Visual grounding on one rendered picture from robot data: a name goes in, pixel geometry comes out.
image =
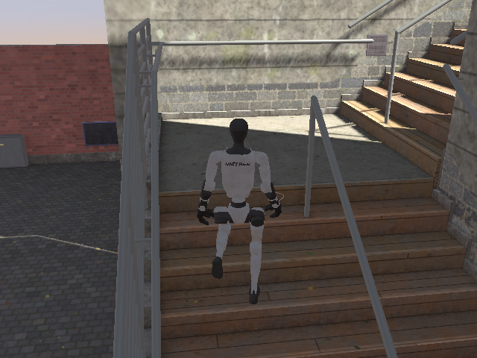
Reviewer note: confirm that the stairs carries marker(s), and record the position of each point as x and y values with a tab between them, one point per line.
313	300
421	107

